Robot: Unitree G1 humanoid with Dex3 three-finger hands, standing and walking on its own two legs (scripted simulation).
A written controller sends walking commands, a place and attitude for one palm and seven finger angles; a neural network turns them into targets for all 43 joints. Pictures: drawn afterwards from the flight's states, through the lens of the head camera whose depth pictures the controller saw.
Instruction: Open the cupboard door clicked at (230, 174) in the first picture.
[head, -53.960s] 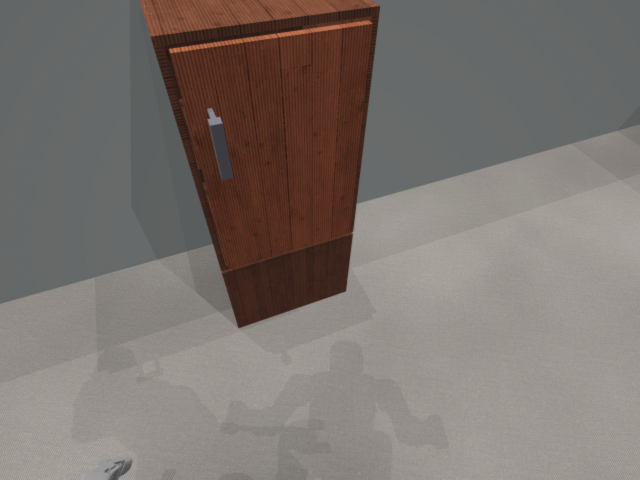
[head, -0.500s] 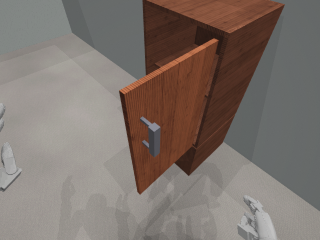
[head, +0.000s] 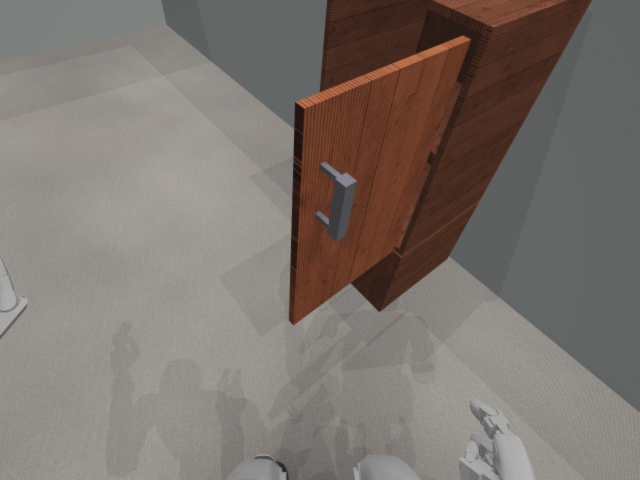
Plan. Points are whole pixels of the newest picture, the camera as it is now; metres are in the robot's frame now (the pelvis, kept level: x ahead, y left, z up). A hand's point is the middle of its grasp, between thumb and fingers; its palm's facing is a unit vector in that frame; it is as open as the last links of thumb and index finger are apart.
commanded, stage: stop stepping back and stand still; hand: left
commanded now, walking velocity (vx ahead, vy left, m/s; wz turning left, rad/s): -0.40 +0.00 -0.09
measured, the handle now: (332, 201) +0.51 +0.01 +0.03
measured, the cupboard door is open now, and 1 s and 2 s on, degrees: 92 92 92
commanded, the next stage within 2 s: let the arm hang, fingers relaxed in 1.16 s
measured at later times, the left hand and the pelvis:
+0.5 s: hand (39, 397) +0.15 +0.23 +0.17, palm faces +0.41 -0.83 -0.37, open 7.4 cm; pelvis -0.10 -0.02 -0.01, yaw -7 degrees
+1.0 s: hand out of the picture +0.07 +0.16 +0.16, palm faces +0.35 -0.81 -0.47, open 7.4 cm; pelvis -0.16 -0.07 +0.02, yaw -5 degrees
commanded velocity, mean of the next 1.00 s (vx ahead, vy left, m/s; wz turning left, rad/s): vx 0.18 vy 0.08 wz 0.00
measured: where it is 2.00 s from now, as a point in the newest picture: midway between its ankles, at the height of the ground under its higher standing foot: outside the picture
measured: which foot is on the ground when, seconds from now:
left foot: down 0.00-0.22, up 0.24-0.40, down 0.42-0.68, up 0.70-1.00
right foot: up 0.00-0.22, down 0.24-0.42, up 0.44-0.66, down 0.68-1.00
